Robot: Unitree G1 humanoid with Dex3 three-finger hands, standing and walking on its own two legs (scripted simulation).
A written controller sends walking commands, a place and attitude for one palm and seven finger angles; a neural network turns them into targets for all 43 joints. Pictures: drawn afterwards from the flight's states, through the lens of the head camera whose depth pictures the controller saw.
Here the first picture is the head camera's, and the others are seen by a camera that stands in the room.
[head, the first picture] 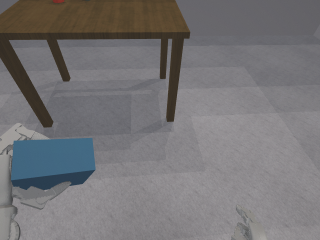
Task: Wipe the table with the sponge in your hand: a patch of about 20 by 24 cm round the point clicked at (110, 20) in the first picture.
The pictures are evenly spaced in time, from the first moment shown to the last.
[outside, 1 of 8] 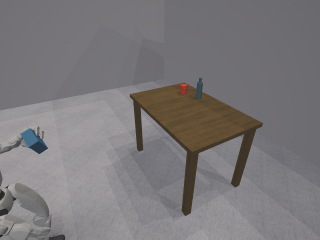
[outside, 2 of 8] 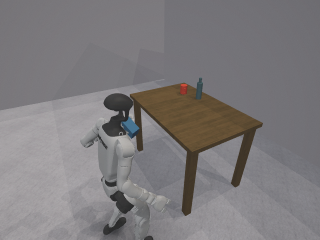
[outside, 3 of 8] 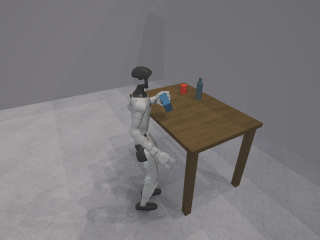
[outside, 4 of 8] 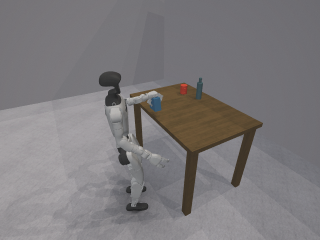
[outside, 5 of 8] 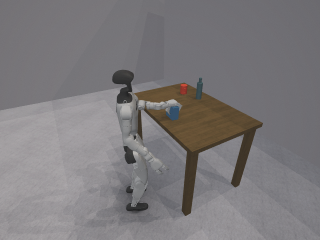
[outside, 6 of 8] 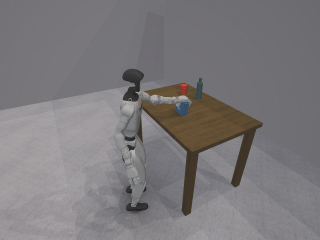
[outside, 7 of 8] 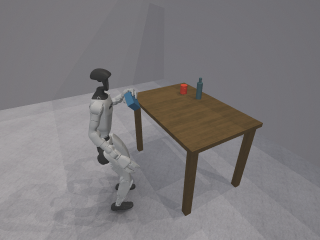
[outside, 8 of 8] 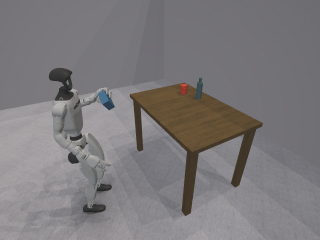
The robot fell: no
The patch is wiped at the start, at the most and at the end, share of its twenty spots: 0.00 1.00 1.00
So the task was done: yes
